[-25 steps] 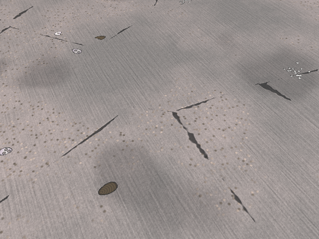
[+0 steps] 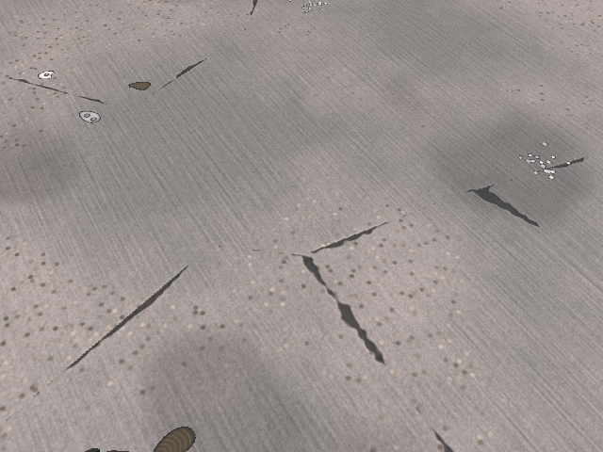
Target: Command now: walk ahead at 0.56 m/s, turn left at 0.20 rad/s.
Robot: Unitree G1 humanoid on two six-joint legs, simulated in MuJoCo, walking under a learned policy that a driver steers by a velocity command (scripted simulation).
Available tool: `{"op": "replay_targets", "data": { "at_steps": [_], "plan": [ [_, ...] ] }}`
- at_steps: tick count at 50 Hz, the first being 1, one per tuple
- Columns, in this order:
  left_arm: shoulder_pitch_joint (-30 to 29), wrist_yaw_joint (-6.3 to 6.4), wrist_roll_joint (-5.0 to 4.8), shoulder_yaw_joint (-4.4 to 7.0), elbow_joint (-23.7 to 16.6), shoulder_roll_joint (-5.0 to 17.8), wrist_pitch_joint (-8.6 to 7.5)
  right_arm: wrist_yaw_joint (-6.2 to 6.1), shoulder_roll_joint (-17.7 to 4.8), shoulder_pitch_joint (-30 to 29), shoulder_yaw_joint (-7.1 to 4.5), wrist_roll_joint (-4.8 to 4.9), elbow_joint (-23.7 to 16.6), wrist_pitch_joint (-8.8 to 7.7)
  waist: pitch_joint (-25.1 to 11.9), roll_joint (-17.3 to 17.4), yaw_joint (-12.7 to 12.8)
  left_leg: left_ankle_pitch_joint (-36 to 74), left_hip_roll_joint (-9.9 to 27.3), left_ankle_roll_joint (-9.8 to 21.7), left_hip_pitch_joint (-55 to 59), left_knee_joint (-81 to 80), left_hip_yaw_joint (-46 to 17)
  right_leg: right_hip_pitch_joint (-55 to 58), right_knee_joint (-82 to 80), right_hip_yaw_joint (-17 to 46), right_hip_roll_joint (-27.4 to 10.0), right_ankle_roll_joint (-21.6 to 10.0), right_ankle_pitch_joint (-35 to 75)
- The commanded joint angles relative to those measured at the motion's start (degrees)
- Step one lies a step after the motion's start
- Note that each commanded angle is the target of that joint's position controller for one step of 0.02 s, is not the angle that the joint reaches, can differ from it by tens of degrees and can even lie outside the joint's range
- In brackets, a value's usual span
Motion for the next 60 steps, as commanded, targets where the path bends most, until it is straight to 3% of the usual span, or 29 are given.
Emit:
{"op": "replay_targets", "data": {
  "at_steps": [1,4,6,7,8,9,10,12,15,21,25,29,30,31,32,33,36,40,46,47,48,50,51,52,53,54,56,57,60],
  "plan": [
    [-11.0,0.52,-4.51,-0.14,-7.63,0.34,-3.95,-1.89,-10.64,0.29,-2.07,2.88,-2.93,-0.4,7.33,5.46,0.25,37.35,14.6,5.83,-7.17,-1.34,-7.99,6.46,-11.12,0.76,3.58,-0.02,4.71],
    [-8.23,0.93,-2.95,1.69,-6.8,5.39,-5.83,-3.63,-14.18,-1.37,-3.38,2.01,-3.21,1.51,2.47,6.71,4.05,47.44,15.37,3.77,0.34,6.2,-10.77,13.04,-18.9,1.83,7.22,-0.7,6.7],
    [5.47,2.44,-2.58,3.58,-3.32,9.06,-5.38,-3.28,-13.93,-4.87,-3.65,1.27,-5.14,2.5,-6.42,9.51,11.34,53.52,11.41,-0.08,-3.75,23.03,-9.99,32.35,-19.77,1.23,7.36,-2.73,11.75],
    [15.05,3.54,-1.12,4.24,-1.72,11.92,-4.72,-3.1,-10.3,-7.14,-2.75,0.45,-8.24,2.42,-15.01,7.41,14.63,37.51,7.85,-2.59,-17.4,38.86,-10.36,52.42,-13.06,8.56,-2.41,-5.7,26.12],
    [15.14,3.5,0.62,4.03,-2.0,14.16,-3.94,-2.57,0.09,5.68,-0.23,-0.05,-8.24,2.52,-26.63,-11.62,6.94,-23.45,-1.57,-5.67,-36.21,63.92,-8.64,71.9,-7.87,28.47,-23.31,-15.44,48.01],
    [13.61,3.4,-0.22,3.45,-4.59,10.23,-3.2,-2.38,-7.49,7.08,-1.58,1.79,-7.63,2.93,-35.25,-9.3,8.93,-23.28,0.11,-6.31,-37.09,72.46,-14.67,69.76,-13.36,34.92,-22.99,-16.94,33.59],
    [8.46,3.91,-1.2,2.76,-5.46,6.9,-2.38,-2.7,-11.17,-0.51,-3.22,3.3,-10.04,3.54,-25.52,-6.15,8.46,-18.88,3.91,-6.54,-41.17,71.59,-11.75,61.54,-16.77,25.32,-19.61,-14.64,26.6],
    [2.49,4.6,-2.04,2.06,-3.89,3.75,-1.7,-3.77,-10.8,-5.34,-3.89,2.73,-11.35,5.25,-10.49,-0.98,5.14,-12.11,7.85,-8.41,-41.27,68.57,-7.66,42.64,-21.9,14.31,-14.58,-12.44,22.04],
    [-4.8,4.2,-0.76,2.74,-2.92,4.24,-2.29,-3.95,-6.04,-3.42,-3.64,2.83,-13.1,8.44,-3.04,-4.32,0.18,-10.28,11.03,-9.26,-32.74,62.11,-5.48,23.5,-30.28,4.28,-13.18,-12.51,11.46],
    [-7.87,4.97,-1.89,4.67,-1.31,8.57,-1.74,-1.79,-7.64,-11.75,-4.0,1.67,-17.55,9.1,-4.27,-1.29,1.25,6.53,12.54,-6.16,-27.43,42.66,-2.77,25.11,-31.16,-5.7,-13.61,-11.91,4.91],
    [-4.86,3.58,-4.44,6.45,-0.02,13.01,-1.17,-0.16,-11.46,-16.59,-5.18,2.72,-19.57,9.38,-2.96,-2.37,2.13,-0.49,12.29,-2.19,-28.46,37.94,0.43,31.07,-35.66,-2.73,-16.75,-9.44,-26.38],
    [-4.4,2.69,-5.45,6.68,1.09,12.55,-0.42,0.25,-10.5,-14.87,-5.32,2.98,-17.42,8.76,1.17,0.61,-0.24,-6.48,11.03,2.02,-25.56,29.95,5.78,35.67,-32.49,-5.03,-16.87,-6.44,-36.07],
    [-6.53,2.59,-5.38,6.3,0.85,10.92,-0.23,-0.02,-10.71,-9.01,-5.82,3.05,-14.51,8.48,1.25,3.12,-2.95,-5.51,8.4,3.65,-17.3,25.05,7.98,31.49,-25.19,-9.35,-13.19,-4.83,-34.33],
    [-2.2,1.51,0.42,5.27,1.1,8.02,1.53,0.95,-12.1,2.93,-5.93,-2.48,-9.65,8.46,-1.48,13.96,-6.09,-14.21,5.62,6.26,-5.5,16.05,-0.2,24.44,1.11,-17.64,-6.76,-1.42,-34.04],
    [-6.64,1.0,0.89,3.27,-3.44,2.26,1.57,0.9,-19.41,2.89,-7.24,-1.46,-9.84,8.06,5.8,28.81,-4.82,-25.84,17.25,13.4,-0.27,7.17,-33.02,-4.15,20.19,-13.56,3.03,2.31,-41.28],
    [-10.72,1.04,2.73,2.91,-6.63,3.78,1.01,0.56,-18.97,-2.64,-6.63,-0.58,-14.39,6.68,6.21,19.69,-3.82,-23.94,22.05,15.45,0.44,-0.97,-47.15,-15.86,26.91,-1.01,4.99,3.54,-37.07],
    [-7.33,0.52,1.55,3.64,-3.77,9.0,-1.06,-0.45,-16.56,-5.98,-5.75,-0.64,-14.45,4.74,4.12,6.45,0.02,-15.79,18.24,12.56,-2.13,0.13,-32.41,-8.24,19.22,2.25,-0.47,3.41,-19.77],
    [-8.9,0.4,0.68,2.93,-3.35,7.66,0.41,-0.46,-14.44,-3.32,-4.85,0.27,-12.07,2.36,4.49,3.94,0.33,-2.99,13.71,12.3,-2.16,-1.78,-26.1,-4.6,9.94,1.36,1.39,5.19,-12.03],
    [-14.0,0.61,-0.6,1.12,-6.56,4.46,-0.41,-0.9,-14.32,-1.68,-4.9,0.31,-8.5,1.67,6.21,9.54,-1.31,29.12,10.74,8.46,-7.26,2.41,-18.99,9.02,-10.63,-2.39,5.3,3.4,-2.07],
    [-11.25,1.2,-0.51,1.31,-5.92,4.82,-0.74,-0.99,-14.14,-2.18,-4.73,0.59,-7.96,1.57,5.15,9.82,-0.17,36.23,10.85,6.55,-8.24,4.29,-18.16,14.98,-12.33,-2.55,6.07,1.93,-0.43],
    [-9.41,1.65,-5.11,3.23,-6.51,7.77,-3.86,-3.41,-11.26,-1.29,-4.32,3.51,-8.56,1.92,3.21,8.38,2.51,39.88,14.23,5.33,-7.15,9.25,-20.2,19.05,-15.64,1.59,6.5,1.27,0.87],
    [7.36,2.94,-4.21,4.81,-1.31,11.15,-5.16,-4.06,-14.65,-6.73,-4.72,1.28,-9.8,2.75,-7.56,8.68,11.07,48.13,10.06,1.29,-7.44,25.77,-16.26,36.48,-16.77,-0.58,6.64,-0.19,9.25],
    [16.13,3.41,-2.43,4.83,0.24,12.61,-4.79,-3.86,-10.0,-6.74,-3.29,-0.64,-11.3,2.84,-15.79,5.2,13.44,31.24,6.69,-0.8,-18.09,40.27,-16.87,54.09,-11.06,7.71,-1.93,-2.06,12.91],
    [16.38,2.84,-0.48,5.72,1.43,17.94,-4.7,-3.29,-0.41,6.68,-0.98,0.64,-11.88,2.3,-24.65,-20.39,4.17,-19.4,-5.43,-4.8,-33.52,65.23,-16.03,67.77,-18.07,39.38,-18.89,-13.73,17.27],
    [15.09,1.95,-1.62,4.92,1.29,12.71,-4.92,-3.01,-7.71,8.74,-1.82,2.06,-8.35,2.39,-24.1,-14.83,5.89,-17.77,-3.2,-5.33,-35.49,71.56,-17.66,64.02,-24.51,46.95,-17.61,-15.46,8.9],
    [9.72,1.97,-2.44,4.09,0.97,9.22,-4.75,-2.85,-10.05,1.06,-2.61,2.92,-9.38,2.51,-13.64,-8.59,5.97,-14.68,-0.48,-5.62,-37.46,72.21,-15.13,55.04,-25.41,36.04,-15.23,-14.91,8.89],
    [4.64,1.45,-2.8,2.84,1.73,6.11,-4.11,-3.23,-11.2,-13.42,-2.73,-0.11,-12.73,2.41,-3.64,4.14,6.14,-9.52,3.83,-4.87,-34.96,65.53,-9.5,38.96,-26.64,21.1,-7.74,-11.6,22.62],
    [4.52,1.53,-2.16,2.76,2.41,7.24,-4.59,-3.01,-9.82,-12.0,-2.54,-0.04,-14.15,2.27,-3.69,-0.95,3.28,-7.62,5.14,-5.15,-33.66,64.01,-10.43,36.26,-26.31,20.33,-8.44,-13.96,31.61],
    [4.94,2.46,-3.06,3.74,3.51,9.5,-4.33,-3.15,-7.47,-14.46,-1.47,-0.36,-16.27,2.11,-4.75,-0.65,2.18,-8.92,5.94,-6.7,-32.52,49.94,-10.02,34.23,-27.17,18.03,-6.52,-15.25,34.49]
  ]
}}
